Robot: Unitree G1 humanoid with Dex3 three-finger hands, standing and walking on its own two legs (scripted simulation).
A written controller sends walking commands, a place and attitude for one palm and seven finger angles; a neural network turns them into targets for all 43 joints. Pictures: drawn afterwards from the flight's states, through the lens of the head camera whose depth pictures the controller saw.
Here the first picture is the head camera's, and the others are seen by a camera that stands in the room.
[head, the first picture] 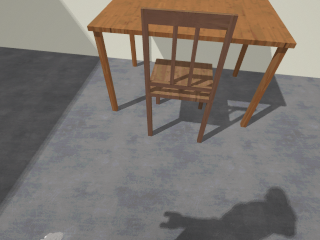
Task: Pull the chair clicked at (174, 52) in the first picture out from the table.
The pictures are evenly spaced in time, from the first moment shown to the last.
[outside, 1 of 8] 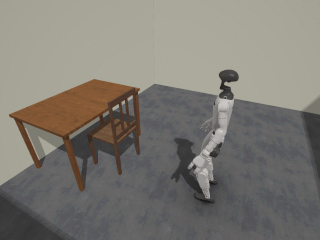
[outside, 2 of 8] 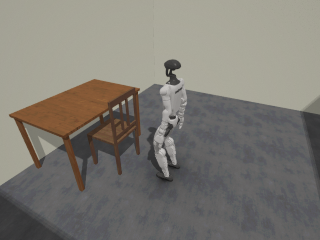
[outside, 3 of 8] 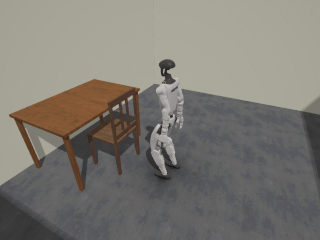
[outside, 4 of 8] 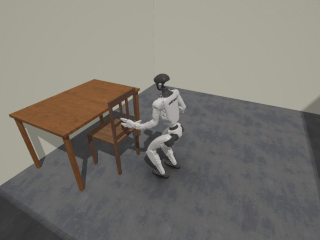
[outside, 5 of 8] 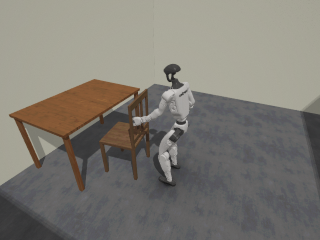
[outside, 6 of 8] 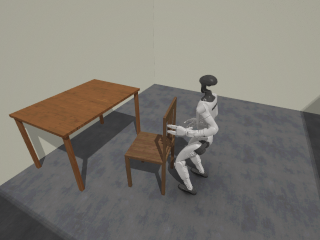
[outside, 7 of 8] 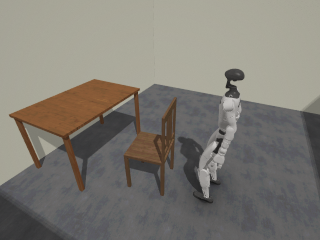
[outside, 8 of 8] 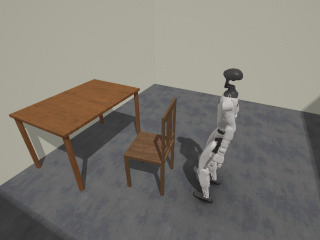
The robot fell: no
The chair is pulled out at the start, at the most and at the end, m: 0.00 0.54 0.54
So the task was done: yes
